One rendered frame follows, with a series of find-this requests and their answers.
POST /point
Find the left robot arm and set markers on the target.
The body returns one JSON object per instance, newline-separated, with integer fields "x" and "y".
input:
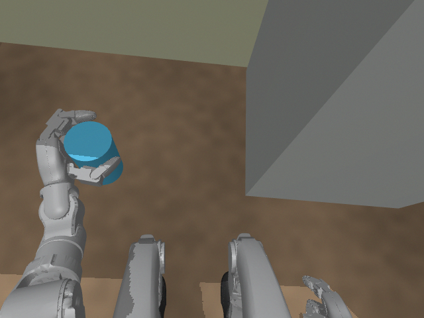
{"x": 50, "y": 285}

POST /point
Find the can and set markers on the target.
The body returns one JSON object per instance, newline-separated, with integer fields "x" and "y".
{"x": 91, "y": 144}

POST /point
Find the left robot hand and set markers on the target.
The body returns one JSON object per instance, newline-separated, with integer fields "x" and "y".
{"x": 55, "y": 165}

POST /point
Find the right robot hand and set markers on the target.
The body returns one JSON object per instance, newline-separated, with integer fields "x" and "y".
{"x": 332, "y": 305}

